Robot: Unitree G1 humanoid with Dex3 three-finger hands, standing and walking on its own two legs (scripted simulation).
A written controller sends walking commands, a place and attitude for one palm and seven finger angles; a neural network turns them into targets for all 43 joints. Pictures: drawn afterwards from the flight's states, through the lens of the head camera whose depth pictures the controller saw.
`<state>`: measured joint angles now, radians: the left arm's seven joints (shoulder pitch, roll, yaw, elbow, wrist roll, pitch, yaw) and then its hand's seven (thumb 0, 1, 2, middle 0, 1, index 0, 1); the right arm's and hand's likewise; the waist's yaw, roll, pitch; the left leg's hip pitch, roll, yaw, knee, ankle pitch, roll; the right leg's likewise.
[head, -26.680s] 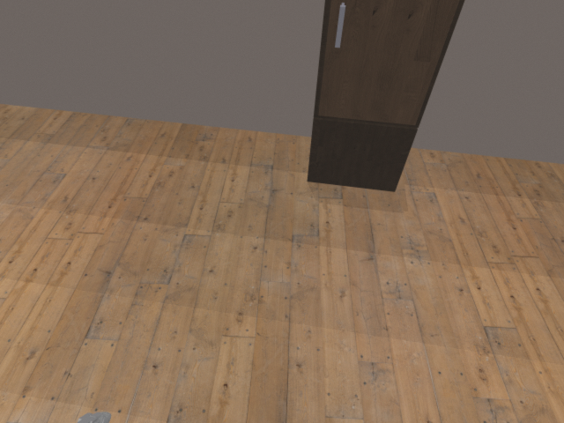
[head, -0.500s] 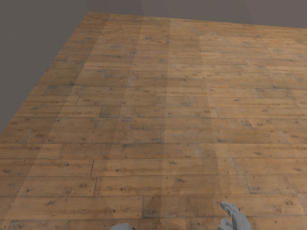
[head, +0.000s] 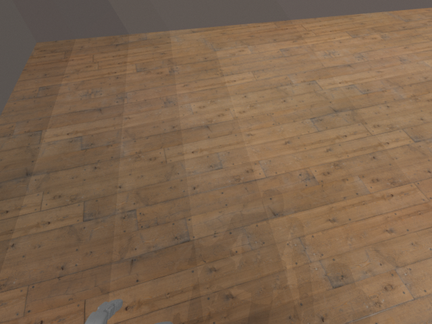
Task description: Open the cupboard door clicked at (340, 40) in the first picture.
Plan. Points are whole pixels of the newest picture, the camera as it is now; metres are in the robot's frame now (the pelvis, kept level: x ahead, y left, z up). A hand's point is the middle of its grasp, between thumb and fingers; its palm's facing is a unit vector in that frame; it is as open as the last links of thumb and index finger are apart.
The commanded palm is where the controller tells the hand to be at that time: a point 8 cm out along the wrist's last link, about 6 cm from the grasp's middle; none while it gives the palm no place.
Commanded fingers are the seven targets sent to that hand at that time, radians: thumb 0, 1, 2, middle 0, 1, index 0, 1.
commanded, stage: walk to a spot facing it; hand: left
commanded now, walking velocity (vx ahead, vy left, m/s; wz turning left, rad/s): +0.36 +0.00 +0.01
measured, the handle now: out of the picture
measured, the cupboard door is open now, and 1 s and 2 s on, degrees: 40 40 40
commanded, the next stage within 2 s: turn to face it in 0.16 s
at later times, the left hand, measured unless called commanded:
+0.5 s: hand (134, 272) +0.25 +0.20 -0.17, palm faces +0.13 -0.97 -0.19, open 7.3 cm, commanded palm none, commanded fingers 0.00 0.90 0.90 -0.20 -0.30 -0.20 -0.30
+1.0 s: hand (135, 271) +0.26 +0.20 -0.18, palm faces +0.42 -0.87 -0.24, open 7.4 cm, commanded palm none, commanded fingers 0.00 0.90 0.90 -0.20 -0.30 -0.20 -0.30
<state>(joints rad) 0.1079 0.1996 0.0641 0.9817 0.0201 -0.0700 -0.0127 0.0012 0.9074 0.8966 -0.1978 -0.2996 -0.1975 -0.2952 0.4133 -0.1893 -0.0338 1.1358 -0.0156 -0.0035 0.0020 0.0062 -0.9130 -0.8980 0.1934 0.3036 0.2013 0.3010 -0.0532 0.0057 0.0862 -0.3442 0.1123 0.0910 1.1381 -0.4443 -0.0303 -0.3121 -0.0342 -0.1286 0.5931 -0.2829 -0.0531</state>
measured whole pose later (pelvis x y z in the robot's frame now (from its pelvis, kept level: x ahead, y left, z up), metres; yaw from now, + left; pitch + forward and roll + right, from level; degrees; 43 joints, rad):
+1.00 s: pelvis +0.31 -0.01 -0.01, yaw +24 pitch +1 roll +1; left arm 0.24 0.24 0.07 0.95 0.02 0.02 0.01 0.00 0.91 0.90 -0.20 -0.30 -0.20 -0.30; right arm 0.07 -0.25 -0.06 0.89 -0.02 0.02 0.03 0.00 -0.91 -0.90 0.19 0.30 0.20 0.30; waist 0.00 -0.06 0.10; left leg -0.35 0.02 0.12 0.63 -0.27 0.02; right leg -0.32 -0.17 -0.21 0.90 -0.53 0.05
